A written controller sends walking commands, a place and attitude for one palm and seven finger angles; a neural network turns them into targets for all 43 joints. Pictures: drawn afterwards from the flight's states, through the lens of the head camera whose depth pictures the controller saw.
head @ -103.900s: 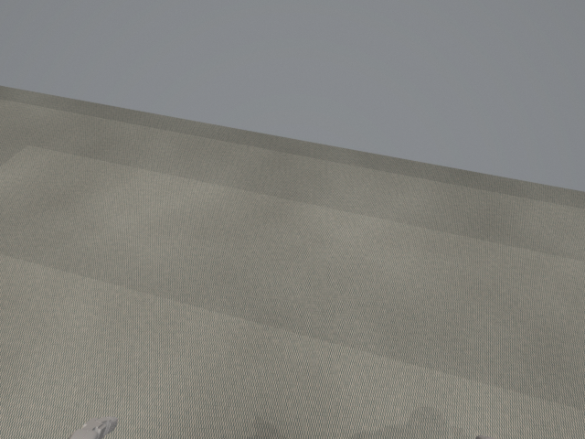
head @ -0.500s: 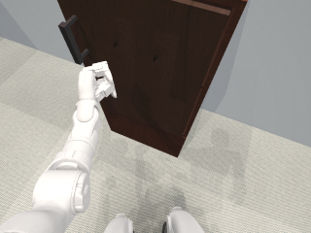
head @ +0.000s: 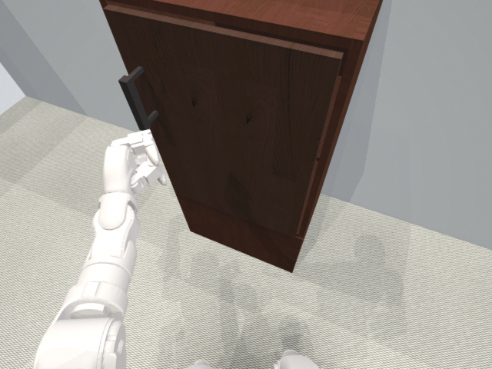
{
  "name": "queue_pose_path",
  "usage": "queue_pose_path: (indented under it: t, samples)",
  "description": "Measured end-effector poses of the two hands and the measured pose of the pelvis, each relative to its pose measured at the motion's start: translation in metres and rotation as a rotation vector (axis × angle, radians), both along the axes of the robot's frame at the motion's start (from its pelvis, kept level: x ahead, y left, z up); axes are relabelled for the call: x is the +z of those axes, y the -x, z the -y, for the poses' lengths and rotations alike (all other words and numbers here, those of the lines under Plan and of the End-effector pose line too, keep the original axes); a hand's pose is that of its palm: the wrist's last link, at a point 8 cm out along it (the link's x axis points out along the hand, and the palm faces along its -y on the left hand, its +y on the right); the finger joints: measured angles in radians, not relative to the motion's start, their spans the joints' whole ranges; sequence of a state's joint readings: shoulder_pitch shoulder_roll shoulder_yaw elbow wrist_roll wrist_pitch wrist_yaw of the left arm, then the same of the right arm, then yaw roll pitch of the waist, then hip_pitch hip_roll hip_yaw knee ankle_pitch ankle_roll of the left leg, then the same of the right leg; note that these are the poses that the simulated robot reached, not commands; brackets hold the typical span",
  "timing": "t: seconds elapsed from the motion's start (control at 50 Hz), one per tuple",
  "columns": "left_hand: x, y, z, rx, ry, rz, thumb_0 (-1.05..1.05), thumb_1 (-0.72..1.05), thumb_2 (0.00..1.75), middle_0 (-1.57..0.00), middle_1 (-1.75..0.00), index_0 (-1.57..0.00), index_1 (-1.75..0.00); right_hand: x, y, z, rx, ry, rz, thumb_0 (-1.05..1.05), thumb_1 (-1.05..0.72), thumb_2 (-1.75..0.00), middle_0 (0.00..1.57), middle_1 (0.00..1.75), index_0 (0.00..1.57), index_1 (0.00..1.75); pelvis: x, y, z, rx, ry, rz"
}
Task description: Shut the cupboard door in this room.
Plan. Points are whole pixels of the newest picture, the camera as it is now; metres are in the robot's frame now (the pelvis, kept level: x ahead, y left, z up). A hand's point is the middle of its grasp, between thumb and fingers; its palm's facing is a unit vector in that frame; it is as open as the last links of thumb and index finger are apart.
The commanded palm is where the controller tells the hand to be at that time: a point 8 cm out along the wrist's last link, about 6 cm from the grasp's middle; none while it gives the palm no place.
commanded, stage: draw the hand back to the body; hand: left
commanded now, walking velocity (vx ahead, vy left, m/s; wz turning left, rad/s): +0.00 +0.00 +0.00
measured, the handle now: (141, 100) +0.64 +0.21 +0.05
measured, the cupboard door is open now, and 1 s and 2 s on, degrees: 0 0 0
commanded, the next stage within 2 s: step back with the hand held close in 1.32 s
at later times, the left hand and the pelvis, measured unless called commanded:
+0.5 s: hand (63, 225) +0.29 +0.22 +0.14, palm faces +0.21 -0.96 -0.21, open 3.3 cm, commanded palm +0.25 +0.26 +0.17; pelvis +0.01 +0.02 +0.04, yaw +2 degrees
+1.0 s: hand out of the picture +0.19 +0.30 +0.22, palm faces +0.51 -0.75 -0.42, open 6.6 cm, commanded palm +0.15 +0.33 +0.23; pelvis +0.03 +0.02 +0.05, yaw +3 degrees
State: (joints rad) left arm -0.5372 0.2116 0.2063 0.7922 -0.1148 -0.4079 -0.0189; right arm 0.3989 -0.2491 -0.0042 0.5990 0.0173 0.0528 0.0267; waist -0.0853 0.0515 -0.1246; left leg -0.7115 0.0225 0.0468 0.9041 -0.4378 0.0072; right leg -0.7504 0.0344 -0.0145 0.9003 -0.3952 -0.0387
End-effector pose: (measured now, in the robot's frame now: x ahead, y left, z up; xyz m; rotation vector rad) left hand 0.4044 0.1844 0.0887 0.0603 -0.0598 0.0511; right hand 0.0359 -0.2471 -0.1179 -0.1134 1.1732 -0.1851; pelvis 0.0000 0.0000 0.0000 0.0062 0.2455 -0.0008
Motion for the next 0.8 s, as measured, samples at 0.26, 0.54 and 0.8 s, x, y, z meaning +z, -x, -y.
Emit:
queue_pose_path:
  t: [0.26,0.54,0.8]
  samples:
    - [0.038,0.075,-0.035,-0.044,0.023,0.034,0.02,0.9,0.9,-1.28,-1.47,-1.28,-1.47,0.054,-0.091,-0.003,0.075,0.068,0.316,0.02,-0.91,-0.9,0.2,0.3,0.2,0.3,0.023,-0.002,-0.009,0.023,0.015,0.14]
    - [0.073,0.151,-0.09,0.195,-0.165,-0.025,0.02,0.89,0.9,-0.99,-1.15,-0.99,-1.15,0.102,-0.176,-0.062,0.189,0.034,0.511,0.01,-0.91,-0.9,0.2,0.3,0.2,0.3,0.046,-0.016,-0.022,0.041,0.013,0.27]
    - [0.113,0.211,-0.127,0.35,-0.291,0.008,0.02,0.89,0.9,-0.63,-0.76,-0.64,-0.77,0.093,-0.175,-0.079,0.24,-0.011,0.476,0.02,-0.91,-0.9,0.2,0.3,0.2,0.3,0.053,-0.026,-0.028,0.044,0.012,0.306]
